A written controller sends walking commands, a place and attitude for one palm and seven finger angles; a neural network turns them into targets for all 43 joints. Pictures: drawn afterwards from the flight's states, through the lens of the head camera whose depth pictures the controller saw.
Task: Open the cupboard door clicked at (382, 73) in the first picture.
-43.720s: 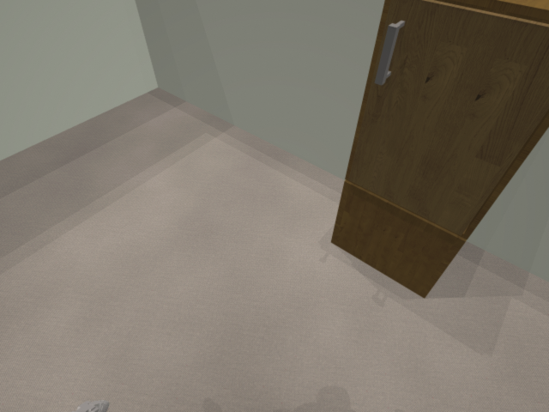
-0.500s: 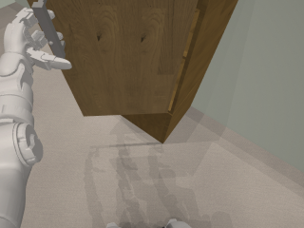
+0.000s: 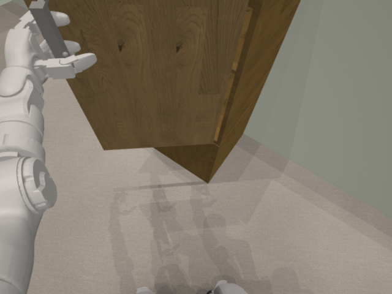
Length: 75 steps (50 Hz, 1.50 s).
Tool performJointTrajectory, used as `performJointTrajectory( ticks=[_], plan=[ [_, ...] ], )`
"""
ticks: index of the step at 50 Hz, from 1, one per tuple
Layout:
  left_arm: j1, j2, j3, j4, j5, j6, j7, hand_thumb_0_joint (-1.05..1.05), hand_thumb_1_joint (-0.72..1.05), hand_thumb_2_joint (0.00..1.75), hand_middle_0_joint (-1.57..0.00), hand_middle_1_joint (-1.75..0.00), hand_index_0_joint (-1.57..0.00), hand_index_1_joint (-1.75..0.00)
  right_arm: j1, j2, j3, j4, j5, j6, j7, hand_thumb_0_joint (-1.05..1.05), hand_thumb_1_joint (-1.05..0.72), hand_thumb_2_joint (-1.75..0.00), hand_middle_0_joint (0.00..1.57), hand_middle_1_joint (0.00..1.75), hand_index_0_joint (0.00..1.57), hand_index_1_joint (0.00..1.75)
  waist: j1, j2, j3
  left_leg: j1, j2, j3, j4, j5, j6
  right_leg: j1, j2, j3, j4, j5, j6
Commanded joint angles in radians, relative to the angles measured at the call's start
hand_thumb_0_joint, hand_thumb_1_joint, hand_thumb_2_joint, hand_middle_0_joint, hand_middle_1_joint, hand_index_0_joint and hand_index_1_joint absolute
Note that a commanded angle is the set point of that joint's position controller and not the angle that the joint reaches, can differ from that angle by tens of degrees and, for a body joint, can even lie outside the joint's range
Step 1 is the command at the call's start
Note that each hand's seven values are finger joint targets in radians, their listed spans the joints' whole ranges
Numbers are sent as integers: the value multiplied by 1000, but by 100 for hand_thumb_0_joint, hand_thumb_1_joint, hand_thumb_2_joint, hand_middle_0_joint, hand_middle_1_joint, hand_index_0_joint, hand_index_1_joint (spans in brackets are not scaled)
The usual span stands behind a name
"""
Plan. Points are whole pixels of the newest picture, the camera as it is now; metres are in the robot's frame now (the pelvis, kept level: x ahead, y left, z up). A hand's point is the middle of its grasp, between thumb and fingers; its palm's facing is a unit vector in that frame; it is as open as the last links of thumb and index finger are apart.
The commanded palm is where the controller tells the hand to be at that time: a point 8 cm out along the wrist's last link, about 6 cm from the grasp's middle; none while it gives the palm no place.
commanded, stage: close the thumb around the handle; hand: left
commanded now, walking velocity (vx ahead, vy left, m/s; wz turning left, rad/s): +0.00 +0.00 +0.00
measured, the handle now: (58, 36) +0.59 +0.19 +0.16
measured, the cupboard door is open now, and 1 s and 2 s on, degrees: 41 57 83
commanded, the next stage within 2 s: pull the door open along its arc in 0.34 s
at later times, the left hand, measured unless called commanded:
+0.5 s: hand (66, 56) +0.53 +0.17 +0.16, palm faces -0.02 -1.00 +0.00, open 5.8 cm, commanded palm +0.51 +0.22 +0.16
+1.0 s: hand (77, 98) +0.43 +0.15 +0.16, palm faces +0.10 -0.99 +0.08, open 6.1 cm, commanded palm +0.37 +0.18 +0.16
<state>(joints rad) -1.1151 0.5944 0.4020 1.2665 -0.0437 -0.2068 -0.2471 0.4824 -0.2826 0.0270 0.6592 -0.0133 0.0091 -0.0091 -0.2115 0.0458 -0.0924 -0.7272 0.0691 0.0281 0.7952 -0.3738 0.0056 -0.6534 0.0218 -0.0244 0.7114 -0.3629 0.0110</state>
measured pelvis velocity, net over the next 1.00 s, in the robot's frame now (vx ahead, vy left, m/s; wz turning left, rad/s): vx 0.01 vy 0.00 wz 0.00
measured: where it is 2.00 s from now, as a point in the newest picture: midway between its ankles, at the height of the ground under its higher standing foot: outside the picture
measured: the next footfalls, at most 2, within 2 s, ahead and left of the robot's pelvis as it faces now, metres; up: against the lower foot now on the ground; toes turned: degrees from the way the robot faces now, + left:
none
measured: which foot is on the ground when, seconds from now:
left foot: down 0.00-1.00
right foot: down 0.00-1.00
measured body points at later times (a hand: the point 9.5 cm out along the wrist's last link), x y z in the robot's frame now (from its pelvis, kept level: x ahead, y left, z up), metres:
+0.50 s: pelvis +0.00 +0.00 +0.00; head +0.10 +0.01 +0.44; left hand +0.53 +0.23 +0.16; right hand -0.03 -0.27 -0.11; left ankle +0.00 +0.11 -0.71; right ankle -0.02 -0.13 -0.71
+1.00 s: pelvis +0.01 +0.00 +0.01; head +0.03 -0.01 +0.46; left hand +0.42 +0.20 +0.16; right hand +0.09 -0.26 -0.10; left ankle +0.00 +0.11 -0.71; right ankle -0.02 -0.13 -0.71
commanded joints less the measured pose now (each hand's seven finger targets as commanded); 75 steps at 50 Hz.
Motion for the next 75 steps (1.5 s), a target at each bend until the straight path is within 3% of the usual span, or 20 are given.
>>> performJointTrajectory(
  ticks=[1, 7, 12, 15, 21, 23, 30, 35, 43, 44, 45, 46, 47, 49, 51, 54, 58, 63, 69, 75],
  plan=[
    [-474, 255, 31, -256, -34, -83, -15, 0, 56, 76, -38, -131, -38, -131, 166, -180, -69, -47, 4, -11, -15, 0, -90, -90, 20, 30, 20, 30, 20, 104, -479, 419, -37, -55, -41, 485, 20, 129, 39, -13, -52, 465, -18],
    [-471, 251, 17, -220, -40, -56, -28, 0, 90, 90, -40, -135, -40, -135, 157, -181, -67, -43, 9, -6, -21, 0, -90, -90, 20, 30, 20, 30, 4, 71, -393, 353, -41, -42, -56, 407, 28, 134, 34, -7, -73, 441, -14],
    [-512, 224, -16, -205, -40, -66, -27, 0, 90, 90, -40, -135, -40, -135, 155, -180, -65, -32, 10, -12, -25, 0, -90, -90, 20, 30, 20, 30, -16, 83, -374, 369, -38, -51, -54, 380, 26, 87, 33, -8, -76, 393, -14],
    [-520, 291, 32, -212, -37, -70, -21, 0, 90, 90, -40, -135, -40, -135, 156, -185, -62, -38, 7, -15, -28, 0, -90, -90, 20, 30, 20, 30, -6, 87, -423, 360, -42, -50, -50, 402, 29, 123, 29, -1, -65, 425, -13],
    [-459, 276, 41, -229, -34, -79, -14, 0, 90, 90, -40, -135, -40, -135, 149, -180, -65, -57, 7, -11, -20, 0, -90, -90, 20, 30, 20, 30, 20, 91, -460, 386, -41, -49, -42, 458, 22, 142, 33, -7, -51, 464, -16],
    [-533, 227, -14, -232, -35, -74, -13, 0, 90, 90, -40, -135, -40, -135, 143, -179, -63, -49, 9, -10, -21, 0, -90, -90, 20, 30, 20, 30, -16, 85, -402, 369, -40, -47, -47, 403, 25, 105, 34, -6, -66, 425, -10],
    [-375, 230, 32, -296, -50, -85, -15, 0, 90, 90, -40, -135, -40, -135, 136, -176, -71, -70, 7, -8, -15, 0, -90, -90, 20, 30, 20, 30, 47, 94, -496, 429, -38, -47, -48, 489, 21, 155, 36, -12, -50, 470, -19],
    [-178, 178, 39, -396, -98, -64, -34, 0, 90, 90, -40, -135, -40, -135, 88, -167, -76, -110, 21, -2, -12, 0, -90, -90, 20, 30, 20, 30, 99, 53, -474, 402, -44, -17, -78, 495, 26, 261, 35, -11, -59, 541, -22],
    [166, -9, -46, -732, -167, 16, -7, 0, 90, 90, -40, -135, -40, -135, -40, -134, -79, -179, 51, -16, -4, 0, -90, -90, 20, 30, 20, 30, 158, -5, -374, 443, -44, 1, -139, 511, 27, 341, 29, -25, -94, 560, -23],
    [201, -34, -71, -775, -168, 24, 2, 0, 90, 90, -40, -135, -40, -135, -60, -130, -76, -184, 55, -19, -6, 0, -90, -90, 20, 30, 20, 30, 161, 31, -356, 459, -45, 4, -139, 528, 29, 341, 25, -23, -97, 558, -24],
    [178, -59, 67, -866, -225, 47, 156, 0, 90, 90, -40, -135, -40, -135, -102, -92, -72, -187, 49, -33, 0, 0, -90, -90, 20, 30, 20, 30, 245, 7, -342, 415, -54, -3, -151, 513, 15, 354, 29, -41, -111, 521, -21],
    [252, -178, -38, -865, -199, 85, 231, 0, 90, 90, -40, -135, -40, -135, -127, -88, -70, -178, 49, -44, 9, 0, -90, -90, 20, 30, 20, 30, 211, 31, -286, 429, -51, 4, -165, 475, 7, 331, 30, -45, -118, 485, -19],
    [275, -236, -73, -902, -177, 106, 289, 0, 90, 90, -40, -135, -40, -135, -131, -87, -72, -169, 47, -52, 17, 0, -90, -90, 20, 30, 20, 30, 198, -16, -260, 424, -49, 0, -172, 447, 6, 318, 29, -57, -123, 460, -17],
    [319, -276, -85, -987, -125, 133, 416, 0, 90, 90, -40, -135, -40, -135, -159, -83, -76, -161, 36, -59, 22, 0, -90, -90, 20, 30, 20, 30, 206, -75, -258, 428, -47, -2, -182, 425, 7, 338, 26, -56, -131, 435, -16],
    [345, -379, -184, -1095, -58, 164, 506, 0, 90, 90, -40, -135, -40, -135, -200, -66, -74, -164, 23, -62, 31, 0, -90, -90, 20, 30, 20, 30, 205, -31, -285, 465, -46, 2, -189, 435, 3, 349, 15, -52, -123, 441, -19],
    [430, -476, -275, -1200, 2, 218, 623, 0, 90, 90, -40, -135, -40, -135, -259, -50, -70, -170, 9, -48, 25, 0, -90, -90, 20, 30, 20, 30, 209, -97, -276, 494, -41, 0, -204, 425, 1, 389, 3, -50, -141, 429, -22],
    [511, -587, -381, -1350, 36, 283, 713, 0, 90, 90, -40, -135, -40, -135, -362, -20, -55, -188, -1, -27, 6, 0, -90, -90, 20, 30, 20, 30, 220, -87, -228, 533, -44, 3, -235, 377, -2, 420, -12, -41, -185, 387, -27],
    [628, -682, -511, -1476, 70, 315, 731, 0, 90, 90, -40, -135, -40, -135, -438, 12, -39, -194, -11, 0, -8, 0, -90, -90, 20, 30, 20, 30, 223, -114, -146, 589, -51, -1, -260, 345, 4, 449, -27, -30, -254, 359, -31],
    [926, -719, -576, -1621, 96, 342, 743, 0, 90, 90, -40, -135, -40, -135, -497, 46, -29, -213, -19, 36, 7, 0, -90, -90, 20, 30, 20, 30, 265, -122, -95, 604, -57, -1, -274, 366, 1, 503, -38, -12, -302, 382, -41],
    [662, -739, -594, -1545, 73, 372, 805, 0, 90, 90, -40, -135, -40, -135, -557, 49, -14, -167, -20, 42, 4, 0, -90, -90, 20, 30, 20, 30, 224, -146, 8, 600, -76, -16, -266, 258, 6, 417, -56, 22, -385, 181, -29]
  ],
)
